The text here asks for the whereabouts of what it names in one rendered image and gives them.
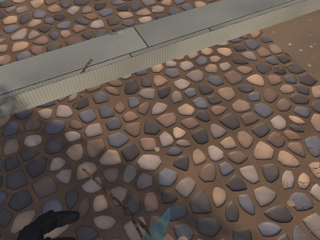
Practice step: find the robot left hand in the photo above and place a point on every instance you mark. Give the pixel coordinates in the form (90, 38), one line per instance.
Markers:
(46, 223)

